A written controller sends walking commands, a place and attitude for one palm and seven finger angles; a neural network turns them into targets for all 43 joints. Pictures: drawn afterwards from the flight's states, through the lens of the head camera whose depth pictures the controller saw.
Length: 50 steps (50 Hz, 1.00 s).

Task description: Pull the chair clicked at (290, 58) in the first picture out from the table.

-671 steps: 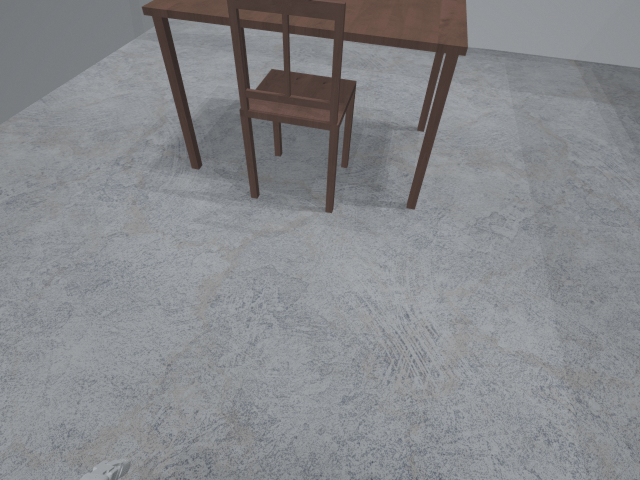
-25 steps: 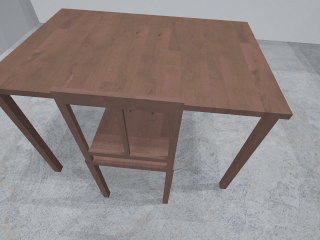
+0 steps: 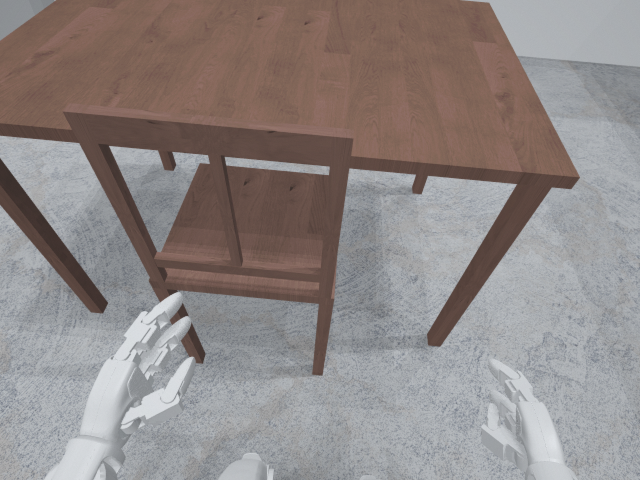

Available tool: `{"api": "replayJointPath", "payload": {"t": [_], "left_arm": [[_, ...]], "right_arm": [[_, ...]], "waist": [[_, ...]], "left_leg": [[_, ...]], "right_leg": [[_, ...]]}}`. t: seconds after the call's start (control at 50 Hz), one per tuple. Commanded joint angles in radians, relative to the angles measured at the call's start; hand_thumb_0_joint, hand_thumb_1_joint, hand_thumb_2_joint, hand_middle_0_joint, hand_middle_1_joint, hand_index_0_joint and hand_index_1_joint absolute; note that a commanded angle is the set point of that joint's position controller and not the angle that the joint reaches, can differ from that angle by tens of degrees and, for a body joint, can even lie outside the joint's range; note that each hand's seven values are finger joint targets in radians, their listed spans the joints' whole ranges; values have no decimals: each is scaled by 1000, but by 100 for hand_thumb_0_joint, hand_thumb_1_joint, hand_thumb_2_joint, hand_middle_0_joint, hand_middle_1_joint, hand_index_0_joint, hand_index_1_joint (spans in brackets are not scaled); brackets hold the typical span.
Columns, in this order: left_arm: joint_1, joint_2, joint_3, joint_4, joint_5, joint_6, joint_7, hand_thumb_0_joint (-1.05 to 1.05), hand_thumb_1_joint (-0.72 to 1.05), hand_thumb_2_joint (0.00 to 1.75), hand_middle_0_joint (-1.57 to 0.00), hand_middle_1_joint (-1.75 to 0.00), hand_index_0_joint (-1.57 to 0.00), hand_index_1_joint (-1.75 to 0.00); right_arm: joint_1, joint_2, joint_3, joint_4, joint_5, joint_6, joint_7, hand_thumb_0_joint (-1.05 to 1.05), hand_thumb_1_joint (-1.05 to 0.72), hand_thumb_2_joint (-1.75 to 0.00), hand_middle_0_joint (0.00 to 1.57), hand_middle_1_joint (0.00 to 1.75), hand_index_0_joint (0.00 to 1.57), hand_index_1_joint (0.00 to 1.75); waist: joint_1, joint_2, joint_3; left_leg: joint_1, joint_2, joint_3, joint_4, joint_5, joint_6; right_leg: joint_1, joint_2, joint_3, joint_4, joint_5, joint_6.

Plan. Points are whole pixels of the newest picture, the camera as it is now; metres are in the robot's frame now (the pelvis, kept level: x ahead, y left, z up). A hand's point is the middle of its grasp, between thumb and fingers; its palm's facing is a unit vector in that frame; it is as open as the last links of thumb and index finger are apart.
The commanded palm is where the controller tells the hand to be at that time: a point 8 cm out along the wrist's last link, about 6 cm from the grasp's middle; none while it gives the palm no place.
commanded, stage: raise the hand toward the chair's back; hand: left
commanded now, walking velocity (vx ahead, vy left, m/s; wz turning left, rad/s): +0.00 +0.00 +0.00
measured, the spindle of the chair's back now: (228, 215) +0.53 +0.18 -0.02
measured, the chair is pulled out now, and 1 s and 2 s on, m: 0.00 0.00 0.00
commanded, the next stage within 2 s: aim the fingers beside a spindle in 1.74 s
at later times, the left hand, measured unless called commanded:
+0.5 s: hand (139, 393) +0.22 +0.21 +0.02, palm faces +0.01 -1.00 -0.01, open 13.0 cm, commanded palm +0.19 +0.27 +0.01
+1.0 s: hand (123, 387) +0.23 +0.24 +0.01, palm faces -0.05 -1.00 -0.04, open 16.6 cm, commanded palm +0.21 +0.30 +0.02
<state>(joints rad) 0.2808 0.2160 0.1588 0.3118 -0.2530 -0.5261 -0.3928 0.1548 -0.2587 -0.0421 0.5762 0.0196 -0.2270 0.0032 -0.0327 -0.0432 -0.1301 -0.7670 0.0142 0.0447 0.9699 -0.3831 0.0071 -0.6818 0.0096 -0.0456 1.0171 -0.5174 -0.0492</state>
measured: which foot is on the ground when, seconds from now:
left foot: down 0.00-1.00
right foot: down 0.00-1.00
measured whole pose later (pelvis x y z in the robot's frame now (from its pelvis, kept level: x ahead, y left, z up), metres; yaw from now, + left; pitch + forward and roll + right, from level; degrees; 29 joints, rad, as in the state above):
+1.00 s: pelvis +0.00 +0.04 -0.02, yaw +1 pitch +14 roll -4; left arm 0.32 0.28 0.17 0.06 -0.25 -0.32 -0.29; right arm 0.20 -0.22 0.04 0.50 0.03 -0.18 -0.05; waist -0.02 0.04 -0.14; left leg -0.94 0.01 0.00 1.14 -0.45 0.06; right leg -0.79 0.01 -0.09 1.08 -0.54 0.00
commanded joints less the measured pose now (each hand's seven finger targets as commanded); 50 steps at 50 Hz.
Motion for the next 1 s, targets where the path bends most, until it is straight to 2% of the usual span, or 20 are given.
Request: {"api": "replayJointPath", "payload": {"t": [0.0,0.04,0.06,0.08,0.12,0.16,0.2,0.26,0.3,0.36,0.4,0.44,0.5,0.56,0.62,0.66,0.68,0.78,0.86,0.98], "left_arm": [[86,181,183,-285,-88,-36,-21,0,46,71,-16,-23,-16,-23],[-77,198,181,-515,-96,-115,38,0,41,69,-15,-22,-15,-22],[-173,230,163,-622,-88,-153,61,0,39,68,-15,-22,-15,-22],[-182,217,135,-687,-75,-187,76,0,36,67,-15,-22,-15,-22],[-117,148,34,-652,-59,-212,71,0,32,65,-14,-21,-14,-21],[-117,127,-35,-575,-54,-178,28,0,27,63,-14,-20,-14,-20],[-74,155,-30,-430,-42,-87,-20,0,22,61,-13,-19,-13,-19],[-3,211,64,-228,-47,116,-67,0,15,58,-13,-18,-13,-18],[49,240,145,-320,-85,213,-61,0,11,56,-12,-18,-12,-18],[95,256,274,-426,-133,228,26,0,4,53,-11,-16,-11,-16],[116,207,247,-523,-122,161,92,0,-1,51,-11,-16,-11,-16],[109,144,164,-510,-87,93,132,0,-6,49,-10,-15,-10,-15],[65,115,61,-431,-25,23,121,0,-13,46,-10,-14,-10,-14],[53,107,14,-343,-21,28,63,0,-20,43,-9,-13,-9,-13],[29,187,81,-469,-48,40,37,0,-27,40,-8,-12,-8,-12],[33,240,144,-554,-55,48,65,0,-31,38,-8,-11,-8,-11],[35,223,139,-616,-60,42,84,0,-34,37,-8,-11,-8,-11],[52,159,96,-561,-28,48,170,0,-45,32,-6,-9,-6,-9],[46,126,26,-386,12,119,130,0,-50,30,-6,-8,-6,-8],[-35,214,108,-542,-29,132,90,0,-50,30,-6,-8,-6,-8]], "right_arm": [[-66,-115,-47,-235,11,-32,-24,0,-90,-90,20,30,20,30],[-29,-91,-39,-225,-2,-42,-39,0,-90,-90,20,30,20,30],[-10,-97,-32,-207,-11,-44,-49,0,-90,-90,20,30,20,30],[-2,-90,-30,-194,-15,-51,-61,0,-90,-90,20,30,20,30],[7,-92,-16,-154,-14,-71,-76,0,-90,-90,20,30,20,30],[7,-114,-2,-134,-2,-85,-88,0,-90,-90,20,30,20,30],[17,-123,-1,-118,12,-87,-102,0,-90,-90,20,30,20,30],[4,-126,-5,-136,32,-57,-114,0,-90,-90,20,30,20,30],[-20,-117,-8,-188,38,-37,-113,0,-90,-90,20,30,20,30],[-33,-78,-10,-199,24,-22,-106,0,-90,-90,20,30,20,30],[-15,-53,-13,-185,14,-30,-92,0,-90,-90,20,30,20,30],[-6,-54,-16,-157,5,-32,-76,0,-90,-90,20,30,20,30],[18,-83,-18,-133,-3,-37,-64,0,-90,-90,20,30,20,30],[32,-113,-19,-143,8,-44,-70,0,-90,-90,20,30,20,30],[43,-131,-24,-172,17,-58,-82,0,-90,-90,20,30,20,30],[43,-127,-23,-178,15,-60,-84,0,-90,-90,20,30,20,30],[43,-119,-19,-184,13,-60,-82,0,-90,-90,20,30,20,30],[31,-106,-10,-164,4,-31,-70,0,-90,-90,20,30,20,30],[38,-128,-2,-183,10,2,-64,0,-90,-90,20,30,20,30],[51,-134,3,-221,13,-5,-76,0,-90,-90,20,30,20,30]], "waist": [[91,83,-206],[58,185,-262],[23,185,-251],[13,210,-278],[-19,200,-208],[-59,169,-146],[-63,93,-99],[-12,16,-97],[52,24,-221],[105,28,-329],[101,72,-340],[63,80,-245],[1,68,-143],[-21,23,-101],[15,103,-264],[39,148,-335],[45,182,-358],[16,190,-220],[-17,125,-93],[14,155,-267]], "left_leg": [[-10,-41,-9,36,38,5],[28,-20,-33,83,41,18],[17,-8,-49,114,30,23],[34,-2,-58,127,33,29],[11,7,-70,150,19,35],[-40,13,-87,169,-22,41],[-109,11,-84,167,-69,40],[-149,0,-76,137,-77,39],[-91,-13,-66,95,-13,39],[-26,-5,-80,73,119,28],[33,2,-81,46,189,22],[46,6,-86,38,177,21],[14,13,-106,47,87,25],[-33,11,-115,37,-32,29],[67,10,-116,8,7,29],[140,15,-127,-8,73,23],[186,17,-137,-24,111,17],[179,30,-168,-46,96,1],[99,30,-181,-79,-61,6],[217,23,-167,-78,74,7]], "right_leg": [[-18,-30,120,-134,73,32],[-71,-22,143,-121,31,28],[-118,-11,149,-102,22,28],[-135,-6,151,-95,5,20],[-201,4,131,-84,-3,17],[-241,11,124,-88,-40,25],[-236,3,146,-136,-110,38],[-169,-7,169,-192,-170,45],[-39,-22,157,-193,-93,49],[73,-22,125,-139,148,61],[49,-8,67,-91,273,46],[-60,9,19,-67,247,38],[-208,21,-11,-47,106,29],[-246,20,1,-71,-10,30],[-175,15,3,-72,33,24],[-145,22,-12,-53,88,19],[-140,20,-24,-46,112,17],[-201,24,-51,-41,103,19],[-237,28,-55,-67,42,24],[-130,26,-42,-93,112,19]]}}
